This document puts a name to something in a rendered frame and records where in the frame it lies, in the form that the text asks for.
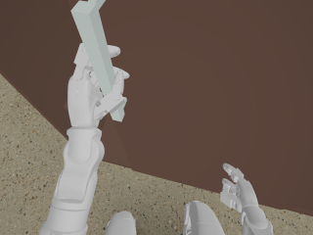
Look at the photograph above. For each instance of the robot left thigh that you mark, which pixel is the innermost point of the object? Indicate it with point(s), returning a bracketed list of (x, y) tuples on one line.
[(122, 223)]

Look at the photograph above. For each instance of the robot right hand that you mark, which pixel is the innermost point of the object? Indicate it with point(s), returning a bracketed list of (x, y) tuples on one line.
[(240, 195)]

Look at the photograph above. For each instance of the left robot forearm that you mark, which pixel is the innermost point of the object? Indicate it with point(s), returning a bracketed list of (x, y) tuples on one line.
[(76, 185)]

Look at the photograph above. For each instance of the right robot forearm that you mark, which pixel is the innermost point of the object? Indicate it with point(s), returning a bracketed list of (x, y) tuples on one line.
[(254, 222)]

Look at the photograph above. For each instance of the handle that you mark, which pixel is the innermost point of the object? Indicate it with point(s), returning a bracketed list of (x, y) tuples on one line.
[(88, 22)]

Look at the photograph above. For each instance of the robot left hand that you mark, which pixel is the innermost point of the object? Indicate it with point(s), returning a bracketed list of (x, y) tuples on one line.
[(83, 91)]

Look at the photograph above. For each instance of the robot right shin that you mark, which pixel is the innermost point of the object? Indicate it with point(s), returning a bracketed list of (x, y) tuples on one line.
[(187, 230)]

